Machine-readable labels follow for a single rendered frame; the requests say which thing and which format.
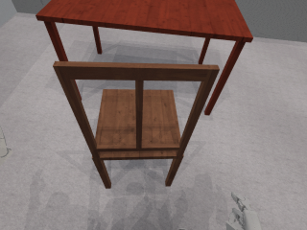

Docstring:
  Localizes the table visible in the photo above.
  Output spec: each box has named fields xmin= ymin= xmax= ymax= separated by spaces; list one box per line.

xmin=35 ymin=0 xmax=253 ymax=116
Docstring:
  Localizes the right robot hand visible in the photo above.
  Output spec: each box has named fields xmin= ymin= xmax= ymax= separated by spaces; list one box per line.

xmin=225 ymin=192 xmax=263 ymax=230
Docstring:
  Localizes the left robot hand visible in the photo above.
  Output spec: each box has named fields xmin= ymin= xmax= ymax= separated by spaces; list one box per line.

xmin=0 ymin=127 xmax=13 ymax=166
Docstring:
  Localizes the chair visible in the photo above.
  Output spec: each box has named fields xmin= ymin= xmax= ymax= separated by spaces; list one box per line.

xmin=53 ymin=61 xmax=220 ymax=189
